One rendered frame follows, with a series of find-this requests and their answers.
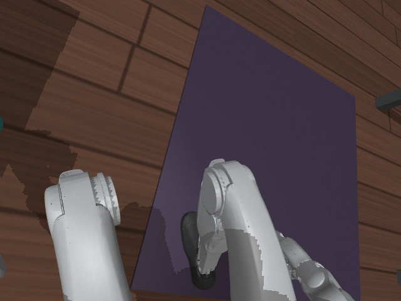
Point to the right robot arm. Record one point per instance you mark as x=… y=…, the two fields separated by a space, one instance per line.
x=319 y=284

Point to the right robot foot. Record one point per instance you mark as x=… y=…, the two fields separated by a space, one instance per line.
x=190 y=240

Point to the right robot hand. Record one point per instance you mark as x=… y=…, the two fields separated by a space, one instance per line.
x=293 y=253

